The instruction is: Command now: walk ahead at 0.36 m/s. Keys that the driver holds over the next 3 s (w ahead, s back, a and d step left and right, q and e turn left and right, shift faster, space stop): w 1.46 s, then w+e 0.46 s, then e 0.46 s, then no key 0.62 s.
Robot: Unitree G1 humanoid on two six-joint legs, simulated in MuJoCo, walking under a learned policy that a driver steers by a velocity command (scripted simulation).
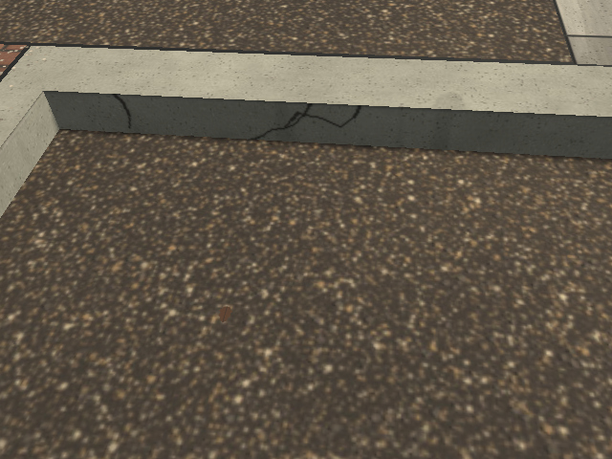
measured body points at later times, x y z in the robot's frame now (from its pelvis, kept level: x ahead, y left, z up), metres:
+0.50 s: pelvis +0.25 +0.05 -0.01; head +0.28 +0.06 +0.44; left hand +0.22 +0.33 -0.15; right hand +0.45 -0.20 -0.10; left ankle +0.34 +0.14 -0.73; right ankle +0.06 -0.09 -0.65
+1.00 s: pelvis +0.54 +0.00 -0.01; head +0.57 -0.01 +0.44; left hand +0.74 +0.25 -0.10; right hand +0.53 -0.28 -0.15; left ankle +0.35 +0.14 -0.69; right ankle +0.65 -0.09 -0.73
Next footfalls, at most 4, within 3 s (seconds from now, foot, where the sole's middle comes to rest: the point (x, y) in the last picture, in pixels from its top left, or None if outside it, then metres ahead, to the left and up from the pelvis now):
0.42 left None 0.38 0.14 -0.77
0.96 right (377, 389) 0.69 -0.10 -0.77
1.50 left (281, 283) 1.00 0.13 -0.77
2.02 right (365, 220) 1.22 -0.11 -0.77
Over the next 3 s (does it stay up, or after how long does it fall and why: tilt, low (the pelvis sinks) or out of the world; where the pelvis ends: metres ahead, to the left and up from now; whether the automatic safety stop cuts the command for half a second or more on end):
stays up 1.21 -0.01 0.01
